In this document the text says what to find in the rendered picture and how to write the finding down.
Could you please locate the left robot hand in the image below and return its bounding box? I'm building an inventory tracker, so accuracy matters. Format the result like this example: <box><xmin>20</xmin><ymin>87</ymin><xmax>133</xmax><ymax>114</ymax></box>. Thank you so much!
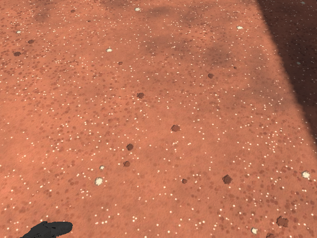
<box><xmin>20</xmin><ymin>221</ymin><xmax>73</xmax><ymax>238</ymax></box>

